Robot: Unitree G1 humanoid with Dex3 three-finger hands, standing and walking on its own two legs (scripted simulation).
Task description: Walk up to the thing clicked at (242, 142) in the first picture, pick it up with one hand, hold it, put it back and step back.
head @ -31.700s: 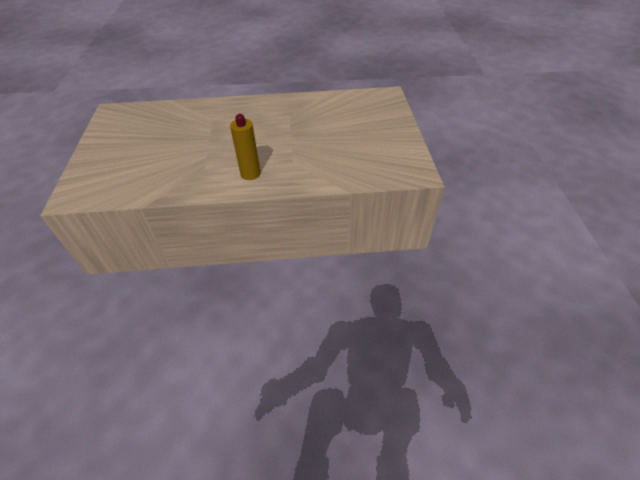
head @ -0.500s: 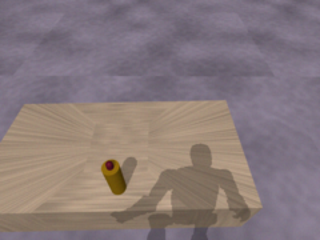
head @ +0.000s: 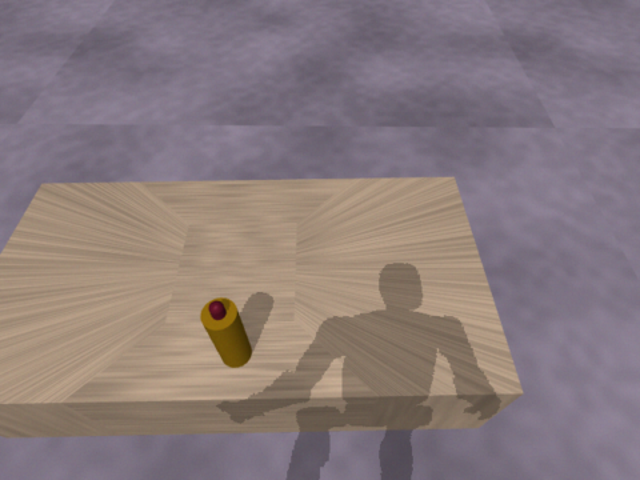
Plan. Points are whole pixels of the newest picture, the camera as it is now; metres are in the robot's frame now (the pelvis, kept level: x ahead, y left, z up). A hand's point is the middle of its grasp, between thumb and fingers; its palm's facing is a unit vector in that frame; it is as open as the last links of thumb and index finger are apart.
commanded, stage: step back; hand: left
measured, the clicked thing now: (227, 331) +0.46 +0.23 -0.33
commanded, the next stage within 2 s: none
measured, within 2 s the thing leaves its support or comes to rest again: neither
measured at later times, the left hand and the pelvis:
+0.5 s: hand out of the picture +0.02 +0.26 -0.16, palm faces +0.05 -0.91 -0.40, open 7.4 cm; pelvis -0.10 -0.01 -0.02, yaw +5 degrees
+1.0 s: hand out of the picture -0.15 +0.26 -0.16, palm faces -0.04 -0.91 -0.41, open 7.4 cm; pelvis -0.23 -0.01 -0.02, yaw -1 degrees
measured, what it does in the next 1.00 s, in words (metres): walks backwards: left foot, then right foot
